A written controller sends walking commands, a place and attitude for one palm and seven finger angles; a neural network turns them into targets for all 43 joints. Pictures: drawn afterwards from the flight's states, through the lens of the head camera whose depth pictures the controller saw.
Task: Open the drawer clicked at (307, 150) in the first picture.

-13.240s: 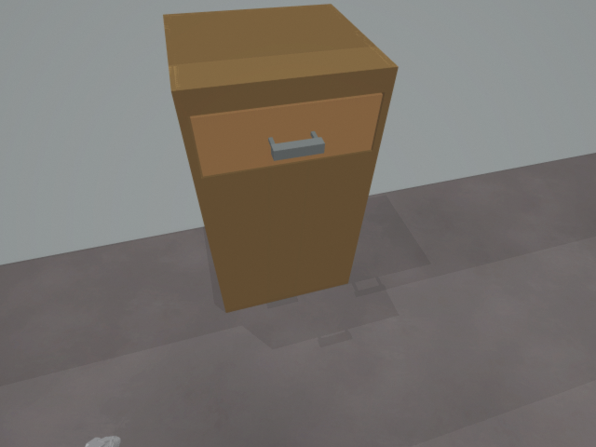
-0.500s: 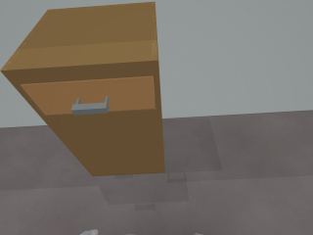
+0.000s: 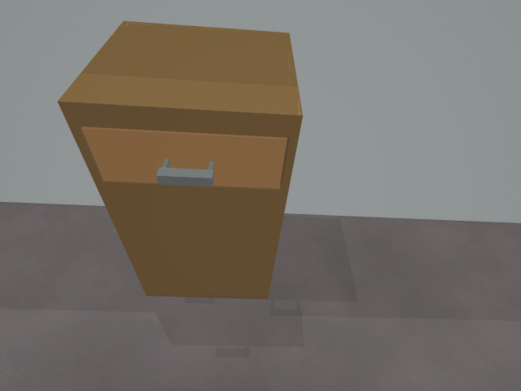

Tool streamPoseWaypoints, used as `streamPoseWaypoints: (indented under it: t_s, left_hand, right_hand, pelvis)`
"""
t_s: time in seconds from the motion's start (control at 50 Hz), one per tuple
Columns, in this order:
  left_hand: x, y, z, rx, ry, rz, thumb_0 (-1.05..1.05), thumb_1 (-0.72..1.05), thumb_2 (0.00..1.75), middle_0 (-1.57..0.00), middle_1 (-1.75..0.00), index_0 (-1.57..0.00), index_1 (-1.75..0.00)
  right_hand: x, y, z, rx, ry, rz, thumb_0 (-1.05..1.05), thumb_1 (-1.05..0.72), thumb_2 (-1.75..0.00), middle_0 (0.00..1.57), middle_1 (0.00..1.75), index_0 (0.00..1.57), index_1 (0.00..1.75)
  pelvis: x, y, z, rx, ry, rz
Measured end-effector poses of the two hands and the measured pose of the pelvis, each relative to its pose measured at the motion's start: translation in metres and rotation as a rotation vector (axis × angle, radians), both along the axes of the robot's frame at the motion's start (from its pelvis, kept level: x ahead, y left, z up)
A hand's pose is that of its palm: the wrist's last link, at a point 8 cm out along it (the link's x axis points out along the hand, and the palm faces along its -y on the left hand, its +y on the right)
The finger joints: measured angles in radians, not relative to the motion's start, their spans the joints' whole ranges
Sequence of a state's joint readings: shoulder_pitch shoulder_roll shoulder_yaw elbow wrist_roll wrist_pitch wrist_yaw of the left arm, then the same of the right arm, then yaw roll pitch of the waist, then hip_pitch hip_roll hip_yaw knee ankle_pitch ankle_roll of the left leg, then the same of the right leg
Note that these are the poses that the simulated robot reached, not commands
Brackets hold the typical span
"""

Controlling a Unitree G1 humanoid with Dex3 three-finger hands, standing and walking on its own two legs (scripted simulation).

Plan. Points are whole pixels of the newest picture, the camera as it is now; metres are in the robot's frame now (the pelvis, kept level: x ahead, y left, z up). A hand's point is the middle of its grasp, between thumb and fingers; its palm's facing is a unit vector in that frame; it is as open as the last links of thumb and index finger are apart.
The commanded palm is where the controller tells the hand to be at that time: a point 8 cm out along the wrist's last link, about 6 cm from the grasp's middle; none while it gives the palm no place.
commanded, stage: come to a stop and stand still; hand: left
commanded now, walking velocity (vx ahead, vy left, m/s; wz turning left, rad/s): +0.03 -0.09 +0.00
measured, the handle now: (187, 170) +0.57 +0.21 -0.03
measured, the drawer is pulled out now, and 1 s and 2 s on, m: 0.00 0.00 0.00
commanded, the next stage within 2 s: look again from close up in 0.86 s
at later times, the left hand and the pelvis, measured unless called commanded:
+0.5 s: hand out of the picture +0.07 +0.11 -0.18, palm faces +0.04 -0.97 -0.23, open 7.2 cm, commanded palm none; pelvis +0.02 -0.07 -0.01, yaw +1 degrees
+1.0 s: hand out of the picture +0.01 +0.08 -0.18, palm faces +0.03 -0.98 -0.18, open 7.4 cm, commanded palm none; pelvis +0.04 -0.08 -0.01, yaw +0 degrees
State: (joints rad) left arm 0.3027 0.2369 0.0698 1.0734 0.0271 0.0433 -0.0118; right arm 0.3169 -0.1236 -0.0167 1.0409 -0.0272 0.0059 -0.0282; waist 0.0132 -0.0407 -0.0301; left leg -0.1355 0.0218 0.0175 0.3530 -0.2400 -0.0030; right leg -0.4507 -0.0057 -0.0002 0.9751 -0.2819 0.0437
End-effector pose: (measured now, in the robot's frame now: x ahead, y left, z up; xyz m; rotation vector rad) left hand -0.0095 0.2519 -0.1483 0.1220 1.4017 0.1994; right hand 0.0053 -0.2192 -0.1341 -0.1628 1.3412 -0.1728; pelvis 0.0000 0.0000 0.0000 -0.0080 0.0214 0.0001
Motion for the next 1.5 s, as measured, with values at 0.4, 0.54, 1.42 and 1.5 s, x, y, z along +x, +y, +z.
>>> streamPoseWaypoints:
  t_s: [0.4, 0.54, 1.42, 1.5]
  left_hand:
    - [0.074, -0.086, 0.01, 0.051, -0.115, -0.065, 0.01, 0.96, 0.9, -0.2, -0.3, -0.2, -0.3]
    - [0.065, -0.096, -0.003, 0.024, -0.089, -0.033, 0.01, 0.96, 0.9, -0.2, -0.3, -0.2, -0.3]
    - [0.05, -0.052, -0.01, -0.025, -0.136, -0.093, 0.01, 0.92, 0.9, -0.2, -0.3, -0.2, -0.3]
    - [0.04, -0.037, -0.01, -0.027, -0.12, -0.099, 0.01, 0.92, 0.9, -0.2, -0.3, -0.2, -0.3]
  right_hand:
    - [-0.021, -0.063, -0.031, 0.058, 0.15, -0.072, 0.01, -0.91, -0.9, 0.2, 0.3, 0.19, 0.3]
    - [0.023, -0.07, -0.032, 0.036, 0.047, -0.029, 0.01, -0.92, -0.9, 0.19, 0.3, 0.19, 0.3]
    - [0.04, -0.031, -0.006, -0.029, -0.117, -0.01, 0.0, -0.92, -0.9, 0.2, 0.3, 0.2, 0.3]
    - [0.023, -0.018, -0.006, -0.027, -0.091, -0.014, 0.0, -0.93, -0.9, 0.2, 0.3, 0.2, 0.3]
  pelvis:
    - [0.019, -0.065, -0.008, 0.021, -0.029, 0.01]
    - [0.024, -0.072, -0.013, -0.001, -0.043, 0.014]
    - [0.015, -0.02, -0.011, -0.015, -0.064, -0.038]
    - [0.007, -0.006, -0.01, -0.017, -0.064, -0.04]
